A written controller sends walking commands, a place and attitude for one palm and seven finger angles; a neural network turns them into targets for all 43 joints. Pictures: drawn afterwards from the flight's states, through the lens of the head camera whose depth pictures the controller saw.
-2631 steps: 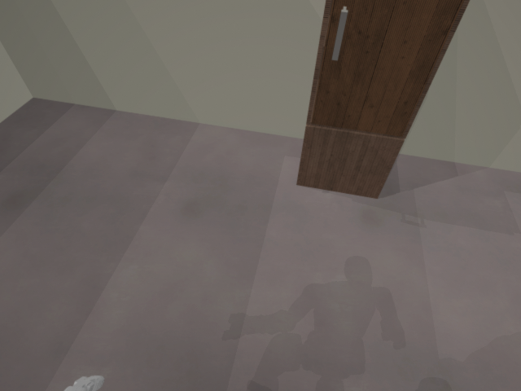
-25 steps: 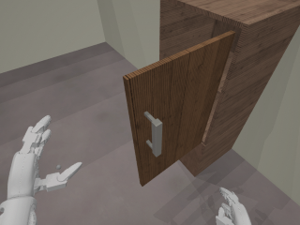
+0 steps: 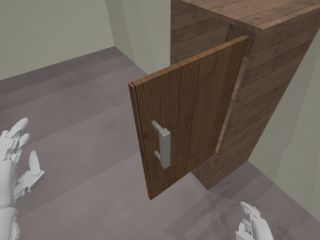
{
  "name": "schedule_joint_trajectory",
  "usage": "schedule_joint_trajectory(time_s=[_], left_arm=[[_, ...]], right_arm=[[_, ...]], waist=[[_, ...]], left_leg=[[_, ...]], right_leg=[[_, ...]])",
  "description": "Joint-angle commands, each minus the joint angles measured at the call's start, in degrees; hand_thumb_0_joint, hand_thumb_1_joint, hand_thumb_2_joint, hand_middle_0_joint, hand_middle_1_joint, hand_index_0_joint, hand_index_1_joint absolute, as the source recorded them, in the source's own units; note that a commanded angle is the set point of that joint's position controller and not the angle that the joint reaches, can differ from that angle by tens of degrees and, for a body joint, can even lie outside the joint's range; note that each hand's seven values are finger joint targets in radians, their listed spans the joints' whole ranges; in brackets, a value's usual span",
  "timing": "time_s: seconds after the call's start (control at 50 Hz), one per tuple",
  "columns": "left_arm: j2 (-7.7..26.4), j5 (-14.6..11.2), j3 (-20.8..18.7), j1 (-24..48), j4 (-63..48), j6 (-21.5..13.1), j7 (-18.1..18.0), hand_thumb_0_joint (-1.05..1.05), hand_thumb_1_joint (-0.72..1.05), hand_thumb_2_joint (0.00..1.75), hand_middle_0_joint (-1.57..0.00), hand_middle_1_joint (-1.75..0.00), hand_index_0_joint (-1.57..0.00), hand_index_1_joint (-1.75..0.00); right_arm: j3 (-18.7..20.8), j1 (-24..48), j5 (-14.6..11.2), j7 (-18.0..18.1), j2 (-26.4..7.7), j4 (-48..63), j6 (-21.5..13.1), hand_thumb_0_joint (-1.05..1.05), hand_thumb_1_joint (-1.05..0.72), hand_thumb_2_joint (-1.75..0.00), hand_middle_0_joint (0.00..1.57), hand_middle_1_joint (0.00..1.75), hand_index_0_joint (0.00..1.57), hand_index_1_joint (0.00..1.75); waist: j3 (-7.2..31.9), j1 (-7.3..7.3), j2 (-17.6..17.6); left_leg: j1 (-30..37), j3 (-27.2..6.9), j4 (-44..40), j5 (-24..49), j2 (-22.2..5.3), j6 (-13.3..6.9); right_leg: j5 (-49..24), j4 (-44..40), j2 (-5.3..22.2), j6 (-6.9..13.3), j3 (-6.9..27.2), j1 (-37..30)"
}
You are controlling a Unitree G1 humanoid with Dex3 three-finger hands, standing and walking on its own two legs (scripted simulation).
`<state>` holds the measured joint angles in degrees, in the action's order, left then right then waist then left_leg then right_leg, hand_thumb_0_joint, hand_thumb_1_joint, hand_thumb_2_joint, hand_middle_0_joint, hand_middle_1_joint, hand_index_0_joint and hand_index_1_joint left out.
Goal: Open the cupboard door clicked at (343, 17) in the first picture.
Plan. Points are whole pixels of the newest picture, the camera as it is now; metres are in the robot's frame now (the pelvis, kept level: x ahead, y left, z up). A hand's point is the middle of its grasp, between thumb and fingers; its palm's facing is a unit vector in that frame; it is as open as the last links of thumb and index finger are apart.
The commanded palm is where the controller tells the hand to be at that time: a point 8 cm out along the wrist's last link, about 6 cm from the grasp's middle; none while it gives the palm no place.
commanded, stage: draw the hand back to the body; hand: left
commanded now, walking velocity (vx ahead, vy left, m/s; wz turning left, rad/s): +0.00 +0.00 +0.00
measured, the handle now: (160, 145) +0.36 +0.05 +0.04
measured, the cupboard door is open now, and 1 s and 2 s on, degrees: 92 92 92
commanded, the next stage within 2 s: step back with the hand held close in 0.12 s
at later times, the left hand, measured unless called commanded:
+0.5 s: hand (42, 174) +0.19 +0.26 +0.14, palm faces +0.34 -0.79 -0.51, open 7.4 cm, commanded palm +0.13 +0.30 +0.17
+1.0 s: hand out of the picture +0.08 +0.29 +0.15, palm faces +0.48 -0.74 -0.48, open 7.4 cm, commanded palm +0.01 +0.32 +0.17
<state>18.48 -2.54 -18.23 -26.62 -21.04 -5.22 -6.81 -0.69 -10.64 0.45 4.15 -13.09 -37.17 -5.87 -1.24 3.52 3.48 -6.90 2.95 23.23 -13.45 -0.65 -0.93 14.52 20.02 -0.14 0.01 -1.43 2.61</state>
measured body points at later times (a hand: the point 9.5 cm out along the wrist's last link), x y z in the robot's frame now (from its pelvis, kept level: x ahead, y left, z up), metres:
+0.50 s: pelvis -0.02 +0.00 +0.00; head +0.00 -0.01 +0.45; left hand +0.17 +0.30 +0.17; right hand +0.17 -0.25 -0.09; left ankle -0.01 +0.11 -0.74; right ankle -0.04 -0.12 -0.74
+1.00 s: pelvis -0.12 +0.02 -0.03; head -0.09 +0.03 +0.42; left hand +0.05 +0.33 +0.17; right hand +0.06 -0.20 -0.11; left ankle -0.01 +0.11 -0.74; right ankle -0.05 -0.12 -0.74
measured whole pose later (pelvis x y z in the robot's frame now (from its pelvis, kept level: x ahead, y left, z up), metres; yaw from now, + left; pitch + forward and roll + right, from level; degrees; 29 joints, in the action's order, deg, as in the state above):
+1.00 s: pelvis -0.12 +0.02 -0.03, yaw +1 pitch -1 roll -2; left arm 21.5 -0.3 -25.6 -29.4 -29.5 -12.2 -8.8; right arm -0.6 -11.7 0.2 4.0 -11.4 -33.4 -5.9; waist -4.5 1.1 1.0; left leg -27.1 2.9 39.3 -17.1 -0.7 -2.4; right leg 12.7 35.3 -0.7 -1.3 0.8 21.5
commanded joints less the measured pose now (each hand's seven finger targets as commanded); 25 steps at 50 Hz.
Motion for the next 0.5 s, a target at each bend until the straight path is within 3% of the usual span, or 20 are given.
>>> schedule_joint_trajectory(time_s=[0.0, 0.2, 0.22, 0.24, 0.26, 0.28, 0.32, 0.36, 0.4, 0.44, 0.48], left_arm=[[11.8, -0.2, -7.5, 4.5, -13.1, -4.5, -1.5, 0.0, 0.9, 0.9, -0.2, -0.3, -0.2, -0.3], [10.9, -0.5, -6.8, 4.3, -11.7, -4.5, -1.0, 0.0, 0.9, 0.9, -0.2, -0.3, -0.2, -0.3], [13.7, -0.6, -8.6, 8.5, -17.5, -5.4, -1.3, 0.0, 0.9, 0.9, -0.2, -0.3, -0.2, -0.3], [20.7, -0.7, -16.1, 10.3, -17.6, -7.3, -1.4, 0.0, 0.9, 0.9, -0.2, -0.3, -0.2, -0.3], [20.4, -0.4, -16.0, 9.1, -15.0, -8.0, -1.0, 0.0, 0.9, 0.9, -0.2, -0.3, -0.2, -0.3], [15.0, -0.5, -12.2, 2.2, -11.3, -7.6, -0.3, 0.0, 0.9, 0.9, -0.2, -0.3, -0.2, -0.3], [12.1, -0.4, -9.5, -2.1, -10.6, -7.0, 0.0, 0.0, 0.9, 0.9, -0.2, -0.3, -0.2, -0.3], [12.5, -0.6, -9.7, -3.5, -10.9, -6.7, -0.3, 0.0, 0.9, 0.9, -0.2, -0.3, -0.2, -0.3], [13.7, -0.6, -10.5, -4.5, -12.9, -6.4, -0.6, 0.0, 0.9, 0.9, -0.2, -0.3, -0.2, -0.3], [15.2, -0.5, -11.7, -4.2, -15.0, -6.1, -1.0, 0.0, 0.9, 0.9, -0.2, -0.3, -0.2, -0.3], [16.2, -0.5, -12.7, -4.7, -16.3, -6.1, -1.6, 0.0, 0.9, 0.9, -0.2, -0.3, -0.2, -0.3]], right_arm=[[2.1, 6.9, -0.1, 0.7, -5.7, 8.7, -3.7, 0.0, -0.9, -0.9, 0.2, 0.3, 0.2, 0.3], [2.5, 7.3, -0.2, 0.7, -5.6, 8.5, -3.7, 0.0, -0.9, -0.9, 0.2, 0.3, 0.2, 0.3], [2.4, 7.7, -0.2, 0.8, -5.7, 9.0, -4.1, 0.0, -0.9, -0.9, 0.2, 0.3, 0.2, 0.3], [2.4, 7.4, -0.6, 0.8, -7.3, 10.5, -3.0, 0.0, -0.9, -0.9, 0.2, 0.3, 0.2, 0.3], [2.4, 7.2, -0.4, 0.8, -6.8, 9.7, -2.0, 0.0, -0.9, -0.9, 0.2, 0.3, 0.2, 0.3], [2.6, 7.4, -0.3, 0.9, -6.5, 9.8, -1.3, 0.0, -0.9, -0.9, 0.2, 0.3, 0.2, 0.3], [2.9, 6.7, -0.6, 0.6, -6.8, 10.9, -0.2, 0.0, -0.9, -0.9, 0.2, 0.3, 0.2, 0.3], [3.2, 6.6, -0.8, 0.8, -7.0, 11.3, 0.6, 0.0, -0.9, -0.9, 0.2, 0.3, 0.2, 0.3], [3.4, 6.4, -1.1, 0.9, -7.1, 12.4, 1.6, 0.0, -0.9, -0.9, 0.2, 0.3, 0.2, 0.3], [3.6, 6.4, -1.2, 1.2, -7.0, 13.3, 2.4, 0.0, -0.9, -0.9, 0.2, 0.3, 0.2, 0.3], [3.5, 6.6, -1.2, 1.6, -6.6, 13.7, 2.8, 0.0, -0.9, -0.9, 0.2, 0.3, 0.2, 0.3]], waist=[[5.2, 0.15, 1.0], [3.8, -0.07, -1.1], [6.1, 0.23, 0.3], [1.1, -2.26, -2.6], [1.8, -2.16, -3.2], [2.9, -2.51, -4.7], [6.9, -2.65, -3.6], [9.6, -2.64, -2.3], [11.3, -2.69, -3.4], [11.6, -2.8, -4.7], [11.4, -2.62, -3.1]], left_leg=[[4.5, -0.8, -2.1, 14.5, -0.5, 0.2], [4.7, 0.1, -1.9, 13.0, -0.4, -0.2], [5.5, -0.1, -1.5, 13.3, -0.2, -0.3], [1.8, -0.7, 1.3, 10.6, -1.1, -1.2], [0.4, -1.8, 2.2, 9.3, -0.7, -0.9], [0.5, -1.3, 3.0, 10.5, -1.1, -0.8], [1.0, -0.3, 3.6, 14.9, -1.7, -0.6], [1.8, -0.1, 3.7, 20.1, -2.4, -0.5], [1.9, -0.2, 3.7, 23.0, -3.1, -0.5], [1.3, -0.4, 3.6, 23.8, -3.2, -0.4], [-0.1, -0.9, 3.0, 23.1, -3.4, -0.4]], right_leg=[[-13.5, -2.5, -0.5, 0.5, -0.3, 2.5], [-13.5, -3.5, -0.3, 0.0, 0.2, 3.5], [-14.1, -3.3, -0.2, 0.1, 0.5, 2.8], [-19.3, -6.0, 2.2, 0.3, 5.4, 9.9], [-21.9, -5.5, 3.8, 0.7, 5.7, 8.8], [-24.6, -4.3, 4.4, 0.6, 5.7, 8.7], [-29.1, -1.7, 4.6, 0.1, 4.7, 7.0], [-31.9, 0.1, 4.5, -0.3, 3.5, 6.1], [-32.7, 1.4, 4.0, -0.6, 3.1, 5.9], [-31.9, 2.2, 3.4, -0.7, 2.8, 6.2], [-29.1, 3.0, 3.2, -0.6, 2.6, 6.2]])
